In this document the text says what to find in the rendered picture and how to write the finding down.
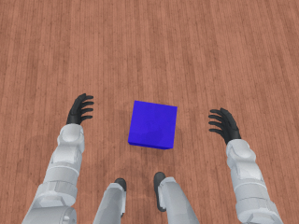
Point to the robot left hand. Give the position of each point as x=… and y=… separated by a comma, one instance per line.
x=76, y=111

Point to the left robot foot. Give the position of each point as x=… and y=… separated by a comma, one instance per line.
x=122, y=182

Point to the robot left upper arm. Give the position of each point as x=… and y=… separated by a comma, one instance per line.
x=63, y=214

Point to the robot left forearm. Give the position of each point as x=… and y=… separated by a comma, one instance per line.
x=59, y=187

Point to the carton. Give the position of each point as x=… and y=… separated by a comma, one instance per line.
x=153, y=125

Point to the robot right forearm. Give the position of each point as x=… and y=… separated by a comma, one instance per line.
x=253, y=203

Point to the right robot shin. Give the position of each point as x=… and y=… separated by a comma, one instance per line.
x=168, y=179

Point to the robot right hand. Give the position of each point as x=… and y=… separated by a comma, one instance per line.
x=229, y=131

